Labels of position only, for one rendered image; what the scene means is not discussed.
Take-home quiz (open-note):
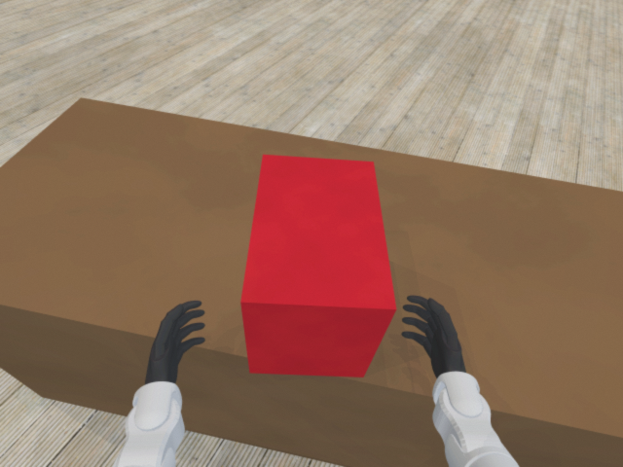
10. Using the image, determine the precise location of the robot left forearm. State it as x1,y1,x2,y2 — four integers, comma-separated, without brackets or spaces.
112,381,185,467

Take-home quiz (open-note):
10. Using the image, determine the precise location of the pedestal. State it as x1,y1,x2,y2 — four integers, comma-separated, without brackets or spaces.
0,97,623,467

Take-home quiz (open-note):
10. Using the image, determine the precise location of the robot left hand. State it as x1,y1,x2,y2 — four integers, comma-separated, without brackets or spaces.
145,301,205,384

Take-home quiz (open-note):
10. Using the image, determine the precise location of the robot right hand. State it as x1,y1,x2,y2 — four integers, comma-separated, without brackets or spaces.
402,296,466,378

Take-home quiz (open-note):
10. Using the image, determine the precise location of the robot right forearm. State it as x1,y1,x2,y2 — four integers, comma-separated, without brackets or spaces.
432,372,519,467

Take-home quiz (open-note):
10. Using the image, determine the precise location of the carton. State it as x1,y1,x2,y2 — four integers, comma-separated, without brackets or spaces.
240,155,396,377

